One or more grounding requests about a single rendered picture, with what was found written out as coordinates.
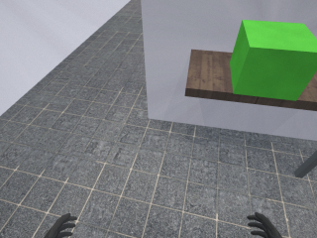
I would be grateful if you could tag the robot right hand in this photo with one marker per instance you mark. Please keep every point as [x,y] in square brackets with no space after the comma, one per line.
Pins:
[269,231]

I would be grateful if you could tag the table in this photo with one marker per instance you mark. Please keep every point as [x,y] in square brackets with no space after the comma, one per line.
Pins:
[209,76]

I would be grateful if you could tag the robot left hand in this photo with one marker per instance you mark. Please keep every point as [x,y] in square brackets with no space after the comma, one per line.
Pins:
[59,225]

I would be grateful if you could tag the carton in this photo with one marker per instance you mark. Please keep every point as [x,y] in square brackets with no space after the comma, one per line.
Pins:
[273,59]

